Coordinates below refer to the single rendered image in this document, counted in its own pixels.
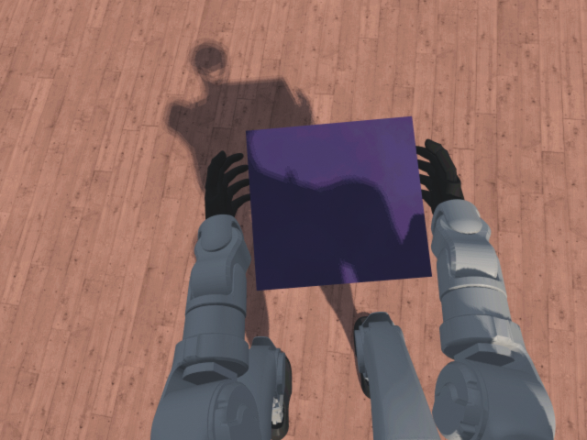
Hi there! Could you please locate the right robot forearm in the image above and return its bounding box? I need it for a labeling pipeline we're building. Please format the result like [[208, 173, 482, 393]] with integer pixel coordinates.
[[431, 199, 556, 437]]

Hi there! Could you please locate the carton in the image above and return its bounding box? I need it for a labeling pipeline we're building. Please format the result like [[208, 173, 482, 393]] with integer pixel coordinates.
[[246, 116, 432, 291]]

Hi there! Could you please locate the right robot hand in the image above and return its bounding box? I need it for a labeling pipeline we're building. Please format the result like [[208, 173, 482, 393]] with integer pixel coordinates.
[[415, 139, 464, 214]]

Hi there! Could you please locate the left robot hand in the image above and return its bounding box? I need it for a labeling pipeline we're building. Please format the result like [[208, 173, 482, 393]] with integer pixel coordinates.
[[205, 150, 250, 219]]

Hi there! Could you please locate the right robot thigh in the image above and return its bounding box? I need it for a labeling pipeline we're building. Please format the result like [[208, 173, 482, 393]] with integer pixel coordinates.
[[354, 321, 441, 440]]

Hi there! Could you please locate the right robot upper arm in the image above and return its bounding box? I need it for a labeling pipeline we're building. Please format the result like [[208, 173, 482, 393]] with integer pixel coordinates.
[[432, 358, 555, 440]]

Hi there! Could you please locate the left robot forearm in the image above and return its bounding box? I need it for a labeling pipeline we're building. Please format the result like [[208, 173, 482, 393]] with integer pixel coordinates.
[[150, 214, 251, 440]]

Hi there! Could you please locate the robot right shin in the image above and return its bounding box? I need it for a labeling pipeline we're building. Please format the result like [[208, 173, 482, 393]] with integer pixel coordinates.
[[362, 312, 405, 381]]

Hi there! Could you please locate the left robot upper arm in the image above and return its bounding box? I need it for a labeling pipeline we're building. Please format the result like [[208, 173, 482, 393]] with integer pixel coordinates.
[[151, 379, 262, 440]]

